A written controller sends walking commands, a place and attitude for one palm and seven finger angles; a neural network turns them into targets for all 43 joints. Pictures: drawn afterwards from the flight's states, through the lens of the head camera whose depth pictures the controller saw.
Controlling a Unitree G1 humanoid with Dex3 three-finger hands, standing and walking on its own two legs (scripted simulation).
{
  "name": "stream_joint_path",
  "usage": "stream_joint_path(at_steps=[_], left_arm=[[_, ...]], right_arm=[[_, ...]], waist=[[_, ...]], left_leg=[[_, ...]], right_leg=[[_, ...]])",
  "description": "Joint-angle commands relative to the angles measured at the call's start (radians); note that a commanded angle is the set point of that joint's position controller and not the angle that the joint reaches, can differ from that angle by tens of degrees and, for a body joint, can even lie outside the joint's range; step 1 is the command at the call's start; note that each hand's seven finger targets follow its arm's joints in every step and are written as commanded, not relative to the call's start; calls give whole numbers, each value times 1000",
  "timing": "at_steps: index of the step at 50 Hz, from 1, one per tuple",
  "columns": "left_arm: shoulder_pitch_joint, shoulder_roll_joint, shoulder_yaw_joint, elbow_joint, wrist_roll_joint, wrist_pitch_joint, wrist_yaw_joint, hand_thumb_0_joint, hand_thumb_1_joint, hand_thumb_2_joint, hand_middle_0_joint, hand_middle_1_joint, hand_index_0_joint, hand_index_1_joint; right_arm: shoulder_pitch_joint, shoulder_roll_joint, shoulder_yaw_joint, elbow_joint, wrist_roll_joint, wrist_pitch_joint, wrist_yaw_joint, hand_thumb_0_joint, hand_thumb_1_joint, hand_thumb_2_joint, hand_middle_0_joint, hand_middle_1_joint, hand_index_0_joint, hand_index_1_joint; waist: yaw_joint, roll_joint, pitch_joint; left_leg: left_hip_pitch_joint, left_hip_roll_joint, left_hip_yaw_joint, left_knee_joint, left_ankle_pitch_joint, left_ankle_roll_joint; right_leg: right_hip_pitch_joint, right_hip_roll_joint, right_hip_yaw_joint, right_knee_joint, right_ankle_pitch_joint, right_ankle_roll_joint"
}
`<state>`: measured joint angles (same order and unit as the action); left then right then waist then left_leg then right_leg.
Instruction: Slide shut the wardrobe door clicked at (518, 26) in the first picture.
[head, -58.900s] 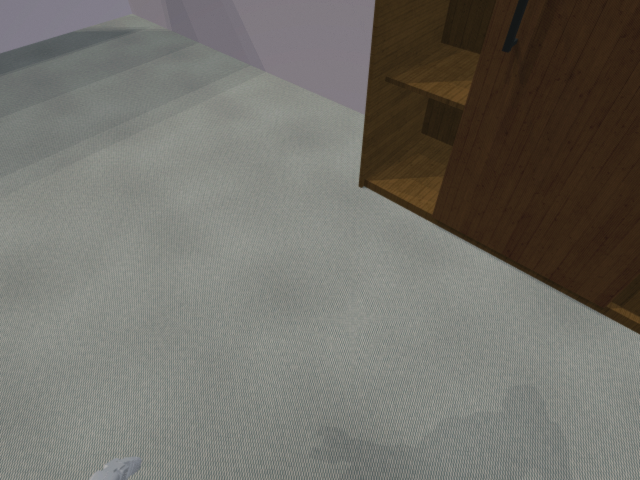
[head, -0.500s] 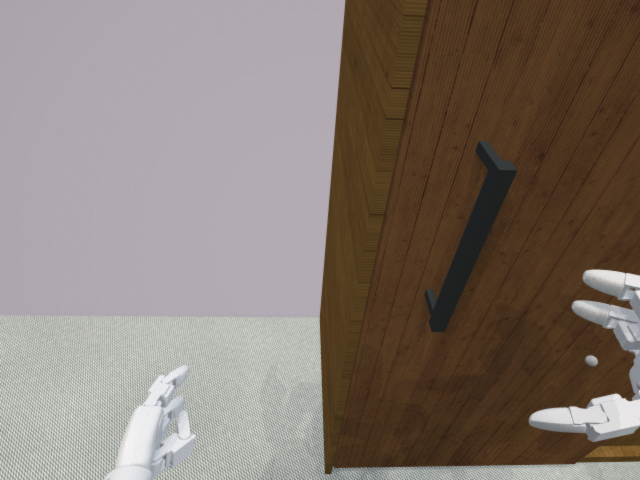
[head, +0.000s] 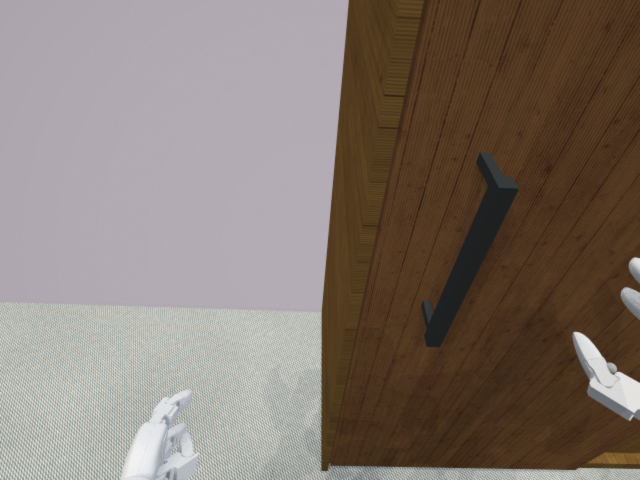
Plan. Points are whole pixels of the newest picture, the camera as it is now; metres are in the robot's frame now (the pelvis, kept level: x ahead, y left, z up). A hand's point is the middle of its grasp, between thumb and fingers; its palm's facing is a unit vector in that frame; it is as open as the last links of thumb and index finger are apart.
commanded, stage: draw the hand back to the body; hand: right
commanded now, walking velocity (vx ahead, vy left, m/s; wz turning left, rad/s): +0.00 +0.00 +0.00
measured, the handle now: (456, 263) +0.32 -0.15 +0.16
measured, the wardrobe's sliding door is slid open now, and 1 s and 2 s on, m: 0.00 0.00 0.00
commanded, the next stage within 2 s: step back with the hand held close in 0.46 s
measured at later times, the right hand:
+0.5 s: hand (620, 376) +0.18 -0.26 +0.16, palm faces +0.47 +0.81 -0.35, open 7.4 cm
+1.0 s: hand (627, 392) +0.17 -0.27 +0.15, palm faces +0.34 +0.81 -0.47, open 7.4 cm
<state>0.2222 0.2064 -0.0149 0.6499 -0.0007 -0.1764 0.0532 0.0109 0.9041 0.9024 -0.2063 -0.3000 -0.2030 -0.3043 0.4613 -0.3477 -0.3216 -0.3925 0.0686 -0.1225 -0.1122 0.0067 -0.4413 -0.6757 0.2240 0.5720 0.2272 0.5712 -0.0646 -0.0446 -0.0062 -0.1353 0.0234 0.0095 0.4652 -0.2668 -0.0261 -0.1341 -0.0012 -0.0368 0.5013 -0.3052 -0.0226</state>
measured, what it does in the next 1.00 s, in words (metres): stands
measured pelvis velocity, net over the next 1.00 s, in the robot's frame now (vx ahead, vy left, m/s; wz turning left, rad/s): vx -0.05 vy -0.01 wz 0.04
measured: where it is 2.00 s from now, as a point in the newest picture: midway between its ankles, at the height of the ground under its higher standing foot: outside the picture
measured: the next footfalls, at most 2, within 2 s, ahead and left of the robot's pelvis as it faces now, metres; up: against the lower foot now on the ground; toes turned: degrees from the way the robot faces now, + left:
right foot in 1.90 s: -0.06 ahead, -0.12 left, +0.00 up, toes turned -2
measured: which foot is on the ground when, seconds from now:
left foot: down 0.00-1.00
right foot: down 0.00-1.00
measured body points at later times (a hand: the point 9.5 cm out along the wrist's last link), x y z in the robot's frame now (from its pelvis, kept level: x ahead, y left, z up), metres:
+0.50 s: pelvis -0.01 +0.00 +0.00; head -0.03 +0.01 +0.45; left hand +0.18 +0.22 -0.08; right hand +0.15 -0.30 +0.18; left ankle -0.01 +0.14 -0.74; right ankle -0.02 -0.10 -0.74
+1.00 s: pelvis -0.05 -0.01 +0.00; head -0.03 -0.02 +0.45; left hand +0.12 +0.24 -0.07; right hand +0.15 -0.31 +0.18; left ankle -0.01 +0.14 -0.74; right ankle -0.02 -0.10 -0.74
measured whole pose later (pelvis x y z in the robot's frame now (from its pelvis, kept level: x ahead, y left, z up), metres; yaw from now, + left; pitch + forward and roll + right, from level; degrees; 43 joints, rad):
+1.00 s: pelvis -0.05 -0.01 +0.00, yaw +2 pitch -1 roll +1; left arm 0.19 0.22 0.01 0.55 0.00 -0.02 0.07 0.01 0.91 0.90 -0.20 -0.30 -0.20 -0.30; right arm 0.53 -0.43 -0.41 -0.46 0.05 -0.20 -0.12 0.02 -0.89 -0.89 0.21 0.31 0.22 0.31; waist -0.01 0.02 0.05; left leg -0.28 0.02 -0.04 0.46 -0.17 -0.04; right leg -0.27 0.00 -0.08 0.51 -0.24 -0.04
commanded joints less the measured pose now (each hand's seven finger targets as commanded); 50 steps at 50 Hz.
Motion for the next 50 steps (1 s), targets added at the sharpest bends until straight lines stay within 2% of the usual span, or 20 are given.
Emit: stream_joint_path(at_steps=[1, 4, 5, 6, 12, 16, 19, 22, 26, 28, 29, 30, 32, 33, 34, 36, 39, 41, 45, 50], left_arm=[[-120, 119, 47, -164, 1, -42, 6, 0, 900, 900, -200, -300, -200, -300], [-120, 122, 49, -165, 2, -35, 5, 0, 900, 900, -200, -300, -200, -300], [-125, 123, 50, -164, 2, -31, 8, 0, 900, 900, -200, -300, -200, -300], [-122, 124, 49, -165, 2, -27, 6, 0, 900, 900, -200, -300, -200, -300], [-130, 123, 50, -169, 4, -25, 7, 0, 900, 900, -200, -300, -200, -300], [-137, 120, 44, -166, 5, -20, 11, 0, 900, 900, -200, -300, -200, -300], [-141, 120, 47, -167, 5, -21, 11, 0, 900, 900, -200, -300, -200, -300], [-145, 118, 46, -167, 5, -20, 15, 0, 900, 900, -200, -300, -200, -300], [-146, 118, 47, -166, 5, -24, 16, 0, 900, 900, -200, -300, -200, -300], [-146, 116, 48, -164, 3, -25, 16, 0, 900, 900, -200, -300, -200, -300], [-145, 121, 48, -155, 3, -24, 18, 0, 900, 900, -200, -300, -200, -300], [-132, 133, 24, -210, -7, -2, 12, 0, 900, 900, -200, -300, -200, -300], [-133, 121, 33, -161, 2, 15, 12, 0, 900, 900, -200, -300, -200, -300], [-132, 126, 41, -168, 6, 27, 6, 0, 900, 900, -200, -300, -200, -300], [-128, 136, 49, -181, 8, 38, 3, 0, 900, 900, -200, -300, -200, -300], [-126, 141, 58, -199, 6, 57, 4, 0, 900, 900, -200, -300, -200, -300], [-124, 141, 68, -225, 1, 87, 9, 0, 900, 900, -200, -300, -200, -300], [-129, 136, 68, -242, -1, 100, 15, 0, 900, 900, -200, -300, -200, -300], [-138, 133, 68, -262, 0, 111, 27, 0, 900, 900, -200, -300, -200, -300], [-127, 140, 67, -263, 1, 95, 31, 0, 900, 900, -200, -300, -200, -300]], right_arm=[[-79, -171, -124, -218, -1, -60, -17, 0, -791, -848, 204, 364, 204, 364], [-97, -182, -137, -216, 2, -52, -18, 0, -900, -900, 200, 300, 200, 300], [-94, -176, -132, -205, 1, -49, -18, 0, -900, -900, 200, 300, 200, 300], [-105, -161, -116, -207, 0, -48, -16, 0, -900, -900, 200, 300, 200, 300], [-114, -176, -122, -234, -1, -49, -20, 0, -900, -900, 200, 300, 200, 300], [-110, -168, -115, -208, 2, -42, -19, 0, -900, -900, 200, 300, 200, 300], [-118, -176, -122, -223, 1, -46, -19, 0, -900, -900, 200, 300, 200, 300], [-117, -176, -123, -209, 5, -45, -17, 0, -900, -900, 200, 300, 200, 300], [-122, -180, -127, -213, 3, -50, -18, 0, -900, -900, 200, 300, 200, 300], [-109, -169, -119, -201, 3, -51, -17, 0, -900, -900, 200, 300, 200, 300], [-160, -201, -147, -187, 3, -52, -21, 0, -900, -900, 200, 300, 200, 300], [-371, -364, -311, -276, -6, -113, -38, 0, -900, -900, 200, 300, 200, 300], [-170, -229, -208, -132, -6, -128, -16, 0, -900, -900, 200, 300, 200, 300], [-108, -186, -168, -116, -11, -126, -6, 0, -900, -900, 200, 300, 200, 300], [-78, -166, -147, -118, -15, -125, -2, 0, -900, -900, 200, 300, 200, 300], [-39, -164, -142, -139, -17, -127, -4, 0, -900, -900, 200, 300, 200, 300], [-8, -201, -176, -188, -18, -127, -16, 0, -900, -900, 200, 300, 200, 300], [2, -234, -208, -241, -18, -131, -26, 0, -900, -900, 200, 300, 200, 300], [51, -277, -267, -283, -15, -138, -38, 0, -900, -900, 200, 300, 200, 300], [65, -243, -253, -287, -16, -148, -39, 0, -900, -900, 200, 300, 200, 300]], waist=[[-9, -48, -67], [-8, -33, -75], [-7, -19, -55], [-4, -45, -64], [-9, -41, -81], [-6, -40, -35], [-8, -52, -53], [-8, -20, -40], [-8, -44, -46], [-7, -24, -34], [-4, -25, -31], [17, -85, 81], [29, 88, 45], [30, 96, 16], [30, 71, -16], [28, 34, -89], [30, 48, -158], [29, 26, -189], [23, -7, -175], [28, -70, -114]], left_leg=[[12, -8, 24, -49, 233, 46], [20, -10, 25, -52, 237, 45], [14, -9, 26, -59, 234, 44], [13, -10, 26, -60, 224, 44], [27, -12, 26, -68, 202, 45], [16, -13, 25, -82, 178, 46], [23, -13, 22, -86, 165, 46], [17, -15, 19, -99, 148, 45], [21, -12, 16, -103, 137, 44], [14, -15, 17, -105, 137, 44], [14, -15, 15, -108, 132, 45], [-46, 27, -88, -163, 162, 46], [-109, 51, -129, -214, 189, 45], [-106, 59, -131, -208, 222, 43], [-89, 63, -124, -189, 263, 40], [-47, 59, -97, -138, 363, 31], [-13, 48, -73, -87, 435, 19], [13, 43, -61, -48, 461, 17], [48, 27, -56, 11, 446, 15], [59, 11, -73, 61, 331, 14]], right_leg=[[7, -38, 33, -92, 365, 28], [12, -37, 34, -95, 369, 30], [8, -40, 31, -97, 365, 28], [13, -39, 33, -101, 359, 30], [17, -32, 35, -109, 312, 26], [-3, -31, 36, -119, 270, 25], [4, -28, 32, -121, 248, 22], [3, -27, 31, -123, 221, 16], [4, -22, 26, -124, 204, 14], [4, -23, 24, -124, 205, 13], [-2, -21, 25, -125, 196, 13], [-90, -28, 41, -131, 103, -5], [-31, -21, 30, -76, 109, -18], [-18, -25, 23, -66, 136, -19], [-12, -33, 16, -67, 167, -17], [4, -48, 5, -78, 247, -14], [5, -67, 8, -85, 331, -14], [-9, -76, 21, -87, 374, -16], [-111, -92, 53, -100, 351, -23], [-274, -112, 80, -136, 141, -41]])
